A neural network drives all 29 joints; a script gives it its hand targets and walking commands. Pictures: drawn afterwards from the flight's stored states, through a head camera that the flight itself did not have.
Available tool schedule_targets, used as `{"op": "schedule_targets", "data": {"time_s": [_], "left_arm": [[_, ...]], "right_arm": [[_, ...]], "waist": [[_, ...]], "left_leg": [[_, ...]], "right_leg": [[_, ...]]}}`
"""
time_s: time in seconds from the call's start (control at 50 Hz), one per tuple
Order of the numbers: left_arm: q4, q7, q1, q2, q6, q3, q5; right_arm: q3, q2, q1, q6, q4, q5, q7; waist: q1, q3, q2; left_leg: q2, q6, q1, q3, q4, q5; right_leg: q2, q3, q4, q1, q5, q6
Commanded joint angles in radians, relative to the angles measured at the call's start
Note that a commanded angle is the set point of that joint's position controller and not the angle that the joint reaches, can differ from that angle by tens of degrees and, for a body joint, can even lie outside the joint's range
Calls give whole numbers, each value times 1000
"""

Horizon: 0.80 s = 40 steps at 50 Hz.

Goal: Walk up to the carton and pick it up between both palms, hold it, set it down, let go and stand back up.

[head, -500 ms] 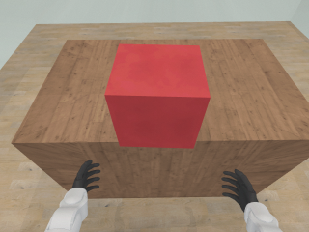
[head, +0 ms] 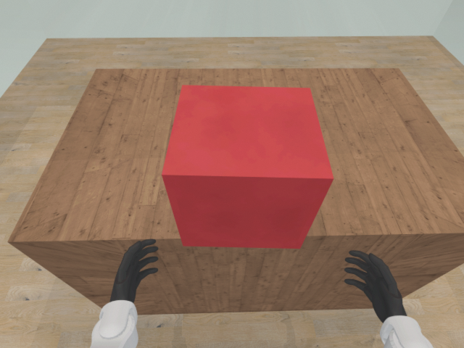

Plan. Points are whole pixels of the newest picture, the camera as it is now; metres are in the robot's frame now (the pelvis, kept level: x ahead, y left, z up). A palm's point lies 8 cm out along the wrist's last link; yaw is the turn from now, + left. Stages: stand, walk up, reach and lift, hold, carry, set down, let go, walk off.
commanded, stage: reach and lift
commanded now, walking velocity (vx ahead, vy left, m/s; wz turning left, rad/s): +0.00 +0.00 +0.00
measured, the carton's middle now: (243, 170) +0.44 +0.03 +0.03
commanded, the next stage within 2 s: none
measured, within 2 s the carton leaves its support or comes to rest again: neither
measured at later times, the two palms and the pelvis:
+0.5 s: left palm (114, 261) +0.24 +0.23 +0.02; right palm (385, 265) +0.28 -0.22 +0.02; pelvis -0.02 +0.00 +0.00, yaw +1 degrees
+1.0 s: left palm (108, 212) +0.30 +0.25 +0.06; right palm (369, 206) +0.36 -0.19 +0.06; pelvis -0.03 -0.01 +0.01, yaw +1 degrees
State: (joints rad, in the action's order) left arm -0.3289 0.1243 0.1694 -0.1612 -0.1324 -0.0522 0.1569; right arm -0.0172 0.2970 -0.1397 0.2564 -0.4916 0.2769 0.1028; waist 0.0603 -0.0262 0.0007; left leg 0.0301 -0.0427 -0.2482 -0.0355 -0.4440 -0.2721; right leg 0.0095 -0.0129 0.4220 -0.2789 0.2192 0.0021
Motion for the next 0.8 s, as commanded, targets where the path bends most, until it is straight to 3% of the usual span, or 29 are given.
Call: {"op": "schedule_targets", "data": {"time_s": [0.0, 0.14, 0.34, 0.46, 0.64, 0.78], "left_arm": [[253, 6, -94, -81, -107, 54, -25], [256, -2, -136, -82, -74, 79, -51], [310, 7, -392, -144, -8, 81, 11], [263, 5, -548, -201, 82, 92, 53], [153, -15, -728, -272, 195, 147, 92], [43, -31, -904, -323, 222, 144, 144]], "right_arm": [[54, 193, 161, 145, 200, 37, 3], [44, 216, 211, 162, 102, 55, -16], [47, 238, 446, 54, 159, 82, -19], [55, 247, 579, -75, 159, 80, -30], [36, 252, 775, -208, 129, 86, -63], [26, 243, 949, -270, 70, 87, -83]], "waist": [[15, -337, 24], [-7, -259, 27], [-14, -310, 12], [-5, -348, -10], [31, -428, 17], [37, -427, 25]], "left_leg": [[-30, 89, 11, 92, 35, 757], [-23, 99, 29, 91, 69, 670], [-24, 96, 40, 79, 113, 459], [-27, 83, 35, 70, 138, 329], [-24, 63, 60, 64, 151, 362], [-25, 48, 30, 53, 153, 296]], "right_leg": [[21, -83, 13, 321, -469, -43], [29, -70, -31, 313, -424, -39], [19, -51, -74, 295, -293, -36], [9, -45, -94, 287, -213, -31], [5, -56, -121, 310, -242, -16], [-1, -56, -135, 275, -174, -12]]}}
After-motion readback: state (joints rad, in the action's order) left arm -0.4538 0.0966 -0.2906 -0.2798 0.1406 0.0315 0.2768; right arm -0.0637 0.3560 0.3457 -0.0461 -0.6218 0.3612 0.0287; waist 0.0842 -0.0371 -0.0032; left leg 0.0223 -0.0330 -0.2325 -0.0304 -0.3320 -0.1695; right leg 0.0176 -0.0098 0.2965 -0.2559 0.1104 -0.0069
